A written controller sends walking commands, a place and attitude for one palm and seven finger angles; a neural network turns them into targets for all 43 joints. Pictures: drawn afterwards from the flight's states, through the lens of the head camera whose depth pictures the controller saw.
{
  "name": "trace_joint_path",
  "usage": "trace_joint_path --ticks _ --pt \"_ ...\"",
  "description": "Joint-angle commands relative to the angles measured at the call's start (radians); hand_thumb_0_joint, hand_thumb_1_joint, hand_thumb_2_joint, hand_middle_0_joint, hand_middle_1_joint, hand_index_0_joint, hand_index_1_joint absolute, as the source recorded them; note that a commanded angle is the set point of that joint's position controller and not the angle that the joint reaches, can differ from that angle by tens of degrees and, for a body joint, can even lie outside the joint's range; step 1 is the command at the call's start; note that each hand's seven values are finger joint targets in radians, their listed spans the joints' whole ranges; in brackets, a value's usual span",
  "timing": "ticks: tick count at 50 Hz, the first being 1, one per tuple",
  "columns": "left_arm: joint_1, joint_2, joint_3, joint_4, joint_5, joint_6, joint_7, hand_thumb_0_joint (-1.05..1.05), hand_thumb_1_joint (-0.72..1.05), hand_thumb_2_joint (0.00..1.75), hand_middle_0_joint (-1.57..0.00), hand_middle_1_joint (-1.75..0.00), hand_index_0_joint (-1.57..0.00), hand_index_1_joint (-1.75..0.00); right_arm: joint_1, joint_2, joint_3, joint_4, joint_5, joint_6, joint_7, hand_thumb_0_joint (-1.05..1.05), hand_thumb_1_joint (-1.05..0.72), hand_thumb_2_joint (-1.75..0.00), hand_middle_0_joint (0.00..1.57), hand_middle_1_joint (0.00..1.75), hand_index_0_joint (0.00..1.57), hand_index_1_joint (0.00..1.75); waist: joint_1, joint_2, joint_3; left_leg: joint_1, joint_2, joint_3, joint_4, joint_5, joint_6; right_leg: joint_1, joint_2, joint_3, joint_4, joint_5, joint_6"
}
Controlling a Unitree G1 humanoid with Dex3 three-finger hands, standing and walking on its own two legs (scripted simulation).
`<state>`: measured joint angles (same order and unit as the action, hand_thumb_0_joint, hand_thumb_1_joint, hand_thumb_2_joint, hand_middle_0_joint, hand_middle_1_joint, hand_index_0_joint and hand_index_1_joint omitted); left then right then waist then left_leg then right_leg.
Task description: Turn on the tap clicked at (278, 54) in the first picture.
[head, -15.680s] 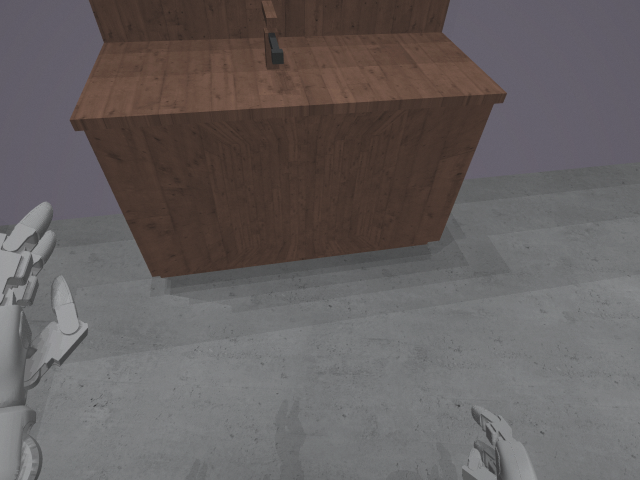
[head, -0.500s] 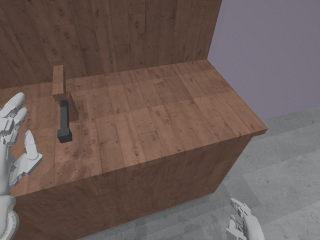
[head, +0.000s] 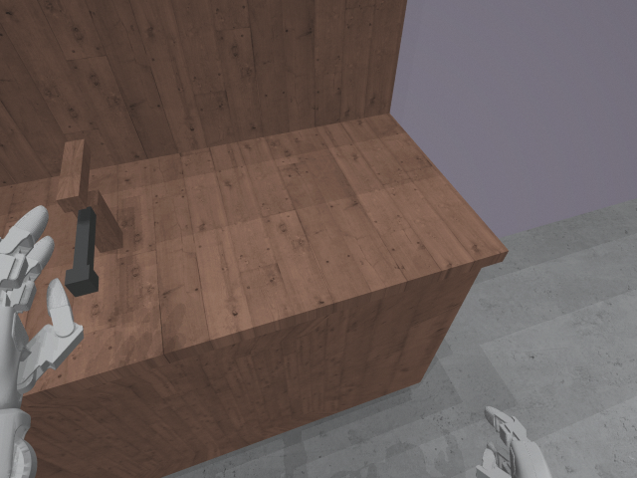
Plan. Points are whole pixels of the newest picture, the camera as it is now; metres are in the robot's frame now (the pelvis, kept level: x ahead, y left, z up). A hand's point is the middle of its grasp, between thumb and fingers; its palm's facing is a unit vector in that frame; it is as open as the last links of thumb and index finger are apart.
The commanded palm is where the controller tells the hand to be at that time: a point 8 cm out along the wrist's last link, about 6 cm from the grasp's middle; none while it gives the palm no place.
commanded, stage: come to a stop and stand still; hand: left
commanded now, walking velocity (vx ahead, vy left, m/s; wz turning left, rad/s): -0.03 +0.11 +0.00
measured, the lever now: (82, 280) +0.33 +0.33 +0.06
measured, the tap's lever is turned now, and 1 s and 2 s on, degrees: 0 0 0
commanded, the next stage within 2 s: look again from close up in 1.62 s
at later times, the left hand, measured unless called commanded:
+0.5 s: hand (3, 308) +0.23 +0.31 +0.16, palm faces +0.35 -0.86 -0.38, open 7.4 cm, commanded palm +0.16 +0.34 +0.18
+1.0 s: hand out of the picture +0.19 +0.34 +0.16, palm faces +0.36 -0.86 -0.37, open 7.4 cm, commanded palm +0.13 +0.37 +0.18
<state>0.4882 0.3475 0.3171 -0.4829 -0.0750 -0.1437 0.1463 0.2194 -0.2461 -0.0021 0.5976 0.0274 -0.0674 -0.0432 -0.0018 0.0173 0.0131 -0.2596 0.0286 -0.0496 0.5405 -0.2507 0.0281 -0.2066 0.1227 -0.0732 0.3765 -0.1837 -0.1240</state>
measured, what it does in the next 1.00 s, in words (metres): shifts its weight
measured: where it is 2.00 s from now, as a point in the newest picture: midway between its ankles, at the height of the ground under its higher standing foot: outside the picture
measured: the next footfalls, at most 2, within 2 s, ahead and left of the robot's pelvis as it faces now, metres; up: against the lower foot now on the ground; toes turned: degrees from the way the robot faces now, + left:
none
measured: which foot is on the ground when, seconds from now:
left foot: down 0.00-1.00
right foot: down 0.00-1.00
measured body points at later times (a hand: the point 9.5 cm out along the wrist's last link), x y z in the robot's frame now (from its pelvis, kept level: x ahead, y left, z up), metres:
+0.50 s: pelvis +0.00 +0.07 -0.01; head +0.04 +0.08 +0.44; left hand +0.21 +0.35 +0.18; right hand +0.17 -0.16 -0.08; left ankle +0.00 +0.15 -0.74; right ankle +0.01 -0.03 -0.74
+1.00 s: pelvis -0.03 +0.09 +0.00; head +0.00 +0.11 +0.44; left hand +0.17 +0.39 +0.18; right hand +0.15 -0.12 -0.08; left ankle +0.00 +0.15 -0.74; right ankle +0.00 -0.03 -0.74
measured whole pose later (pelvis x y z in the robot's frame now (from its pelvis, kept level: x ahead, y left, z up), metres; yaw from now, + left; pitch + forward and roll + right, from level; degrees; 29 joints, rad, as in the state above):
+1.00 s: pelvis -0.03 +0.09 +0.00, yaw -1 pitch -1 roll -1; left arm 0.41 0.40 0.37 -0.46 -0.08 -0.23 0.10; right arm 0.19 -0.20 0.04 0.54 0.02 -0.11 0.04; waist 0.03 -0.03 0.08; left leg -0.27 -0.07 0.04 0.50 -0.22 0.08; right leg -0.27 -0.02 -0.07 0.48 -0.19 0.01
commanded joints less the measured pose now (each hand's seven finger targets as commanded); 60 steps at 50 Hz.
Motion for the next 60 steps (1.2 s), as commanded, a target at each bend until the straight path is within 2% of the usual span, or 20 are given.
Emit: trace_joint_path --ticks 1,6,10,11,12,13,14,15,17,20,21,23,26,30,33,36,39,45,49,60 --pt "-0.058 0.203 0.149 -0.188 0.003 -0.063 0.033 0.0 0.9 0.9 -0.2 -0.3 -0.2 -0.3 -0.131 -0.075 -0.026 -0.156 0.007 -0.055 -0.007 0.0 -0.9 -0.9 0.2 0.3 0.2 0.3 0.026 -0.053 -0.097 -0.031 0.011 -0.011 -0.022 0.044 0.009 0.105 -0.349 0.31 -0.141 0.148 0.145" --pt "-0.057 0.193 0.136 -0.202 0.009 -0.061 0.032 0.0 0.9 0.9 -0.2 -0.3 -0.2 -0.3 -0.136 -0.079 -0.031 -0.16 0.002 -0.053 -0.006 0.0 -0.9 -0.9 0.2 0.3 0.2 0.3 0.03 -0.035 -0.144 0.048 0.031 -0.002 -0.077 0.153 0.018 0.138 -0.316 0.242 -0.06 0.318 0.157" --pt "-0.056 0.187 0.133 -0.216 0.01 -0.055 0.03 0.0 0.9 0.9 -0.2 -0.3 -0.2 -0.3 -0.124 -0.083 -0.036 -0.173 -0.001 -0.044 -0.006 0.0 -0.9 -0.9 0.2 0.3 0.2 0.3 0.022 -0.056 -0.169 0.075 0.041 -0.012 -0.061 0.213 0.017 0.144 -0.284 0.211 -0.034 0.336 0.155" --pt "-0.99 0.972 0.282 -0.586 -0.026 -0.233 0.046 0.0 0.9 0.9 -0.2 -0.3 -0.2 -0.3 0.071 -0.118 0.199 -0.334 0.069 -0.029 -0.084 0.0 -0.9 -0.9 0.2 0.3 0.2 0.3 -0.028 0.227 -0.027 -0.041 -0.032 -0.008 -0.053 0.279 0.013 -0.006 -0.196 0.116 -0.093 0.061 0.186" --pt "-0.583 0.489 0.384 -0.069 0.038 -0.174 0.019 0.0 0.9 0.9 -0.2 -0.3 -0.2 -0.3 0.011 -0.02 0.012 -0.204 0.045 -0.087 -0.063 0.0 -0.9 -0.9 0.2 0.3 0.2 0.3 0.013 0.045 -0.058 0.028 0.073 -0.016 -0.011 0.153 0.001 -0.088 -0.242 0.139 -0.036 -0.117 0.119" --pt "-0.424 0.371 0.269 0.067 0.015 -0.136 0.011 0.0 0.9 0.9 -0.2 -0.3 -0.2 -0.3 -0.048 -0.098 0.006 -0.172 -0.001 -0.079 -0.025 0.0 -0.9 -0.9 0.2 0.3 0.2 0.3 0.019 -0.009 -0.083 0.03 0.005 0.002 0.016 0.123 -0.006 -0.055 -0.208 0.193 -0.043 0.006 0.089" --pt "-0.381 0.403 0.282 0.019 0.002 -0.142 -0.002 0.0 0.9 0.9 -0.2 -0.3 -0.2 -0.3 -0.045 -0.128 -0.016 -0.178 -0.018 -0.084 0.004 0.0 -0.9 -0.9 0.2 0.3 0.2 0.3 0.034 -0.027 -0.135 0.003 -0.018 0.014 0.054 0.057 -0.012 -0.028 -0.252 0.25 -0.042 0.053 0.063" --pt "-0.281 0.356 0.243 0.024 -0.012 -0.156 -0.014 0.0 0.9 0.9 -0.2 -0.3 -0.2 -0.3 -0.032 -0.131 -0.025 -0.179 -0.02 -0.091 0.028 0.0 -0.9 -0.9 0.2 0.3 0.2 0.3 0.04 -0.059 -0.163 -0.049 -0.019 0.012 0.098 0.028 -0.011 0.024 -0.308 0.308 -0.033 0.082 0.041" --pt "-0.086 0.231 0.161 0.019 -0.031 -0.167 -0.028 0.0 0.9 0.9 -0.2 -0.3 -0.2 -0.3 -0.004 -0.126 -0.028 -0.18 -0.007 -0.096 0.074 0.0 -0.9 -0.9 0.2 0.3 0.2 0.3 0.053 -0.089 -0.209 -0.076 -0.015 0.012 0.112 0.049 -0.01 0.097 -0.342 0.298 0.019 0.223 0.012" --pt "-0.046 0.228 0.149 -0.118 -0.05 -0.189 -0.019 0.0 0.9 0.9 -0.2 -0.3 -0.2 -0.3 -0.046 -0.13 -0.036 -0.183 0.001 -0.124 0.106 0.0 -0.9 -0.9 0.2 0.3 0.2 0.3 0.055 -0.12 -0.139 -0.011 -0.001 0.0 0.026 0.111 -0.008 0.005 -0.325 0.237 0.024 0.233 0.038" --pt "-0.051 0.263 0.176 -0.144 -0.048 -0.194 -0.011 0.0 0.9 0.9 -0.2 -0.3 -0.2 -0.3 -0.085 -0.135 -0.031 -0.175 -0.001 -0.127 0.102 0.0 -0.9 -0.9 0.2 0.3 0.2 0.3 0.049 -0.052 -0.155 0.071 0.011 -0.005 -0.029 0.18 -0.003 -0.033 -0.279 0.201 0.067 0.213 0.049" --pt "-0.12 0.287 0.209 -0.203 -0.043 -0.208 -0.004 0.0 0.9 0.9 -0.2 -0.3 -0.2 -0.3 -0.084 -0.144 -0.035 -0.178 -0.013 -0.135 0.09 0.0 -0.9 -0.9 0.2 0.3 0.2 0.3 0.045 0.023 -0.159 0.046 0.045 -0.058 -0.102 0.352 -0.011 0.015 -0.207 0.109 0.124 0.221 0.094" --pt "-0.228 0.365 0.257 -0.245 -0.024 -0.205 0.0 0.0 0.9 0.9 -0.2 -0.3 -0.2 -0.3 -0.106 -0.14 -0.033 -0.171 -0.014 -0.136 0.08 0.0 -0.9 -0.9 0.2 0.3 0.2 0.3 0.038 0.091 -0.185 0.068 0.077 -0.093 -0.131 0.486 -0.026 0.021 -0.186 0.073 0.175 0.1 0.105" --pt "-0.231 0.324 0.204 -0.25 -0.01 -0.194 -0.015 0.0 0.9 0.9 -0.2 -0.3 -0.2 -0.3 -0.053 -0.128 -0.044 -0.176 -0.025 -0.143 0.094 0.0 -0.9 -0.9 0.2 0.3 0.2 0.3 0.041 0.185 -0.201 0.139 0.114 -0.109 -0.132 0.646 -0.042 -0.073 -0.183 0.045 0.243 -0.159 0.108" --pt "-0.194 0.278 0.168 -0.271 -0.003 -0.181 -0.02 0.0 0.9 0.9 -0.2 -0.3 -0.2 -0.3 -0.028 -0.128 -0.05 -0.183 -0.027 -0.14 0.111 0.0 -0.9 -0.9 0.2 0.3 0.2 0.3 0.038 0.145 -0.203 0.203 0.132 -0.111 -0.114 0.777 -0.046 -0.117 -0.179 0.035 0.263 -0.191 0.11" --pt "-0.15 0.261 0.174 -0.234 0.002 -0.164 -0.024 0.0 0.9 0.9 -0.2 -0.3 -0.2 -0.3 -0.061 -0.13 -0.051 -0.187 -0.016 -0.131 0.122 0.0 -0.9 -0.9 0.2 0.3 0.2 0.3 0.038 0.105 -0.184 0.184 0.123 -0.096 -0.115 0.729 -0.058 -0.08 -0.172 0.028 0.203 -0.137 0.106" --pt "-0.121 0.239 0.178 -0.184 -0.012 -0.155 -0.03 0.0 0.9 0.9 -0.2 -0.3 -0.2 -0.3 -0.059 -0.129 -0.053 -0.19 -0.013 -0.105 0.111 0.0 -0.9 -0.9 0.2 0.3 0.2 0.3 0.032 0.034 -0.143 0.087 0.118 -0.095 -0.146 0.498 -0.077 -0.032 -0.182 0.027 0.156 -0.107 0.103" --pt "-0.146 0.228 0.17 -0.18 -0.019 -0.144 -0.029 0.0 0.9 0.9 -0.2 -0.3 -0.2 -0.3 -0.109 -0.112 -0.037 -0.205 -0.002 -0.086 0.082 0.0 -0.9 -0.9 0.2 0.3 0.2 0.3 0.029 0.063 -0.091 -0.042 0.095 -0.11 -0.228 0.009 -0.063 0.029 -0.201 0.052 0.079 -0.056 0.099" --pt "-0.167 0.209 0.147 -0.19 -0.007 -0.137 -0.023 0.0 0.9 0.9 -0.2 -0.3 -0.2 -0.3 -0.121 -0.107 -0.027 -0.204 0.0 -0.091 0.067 0.0 -0.9 -0.9 0.2 0.3 0.2 0.3 0.028 0.056 -0.09 -0.065 0.079 -0.106 -0.242 -0.139 -0.037 0.045 -0.202 0.072 0.048 -0.061 0.097" --pt "-0.175 0.174 0.122 -0.182 0.021 -0.102 -0.015 0.0 0.9 0.9 -0.2 -0.3 -0.2 -0.3 -0.13 -0.098 -0.013 -0.197 -0.007 -0.092 0.03 0.0 -0.9 -0.9 0.2 0.3 0.2 0.3 0.019 0.027 -0.085 -0.023 0.059 -0.062 -0.192 -0.097 -0.008 0.03 -0.21 0.111 -0.031 -0.042 0.092"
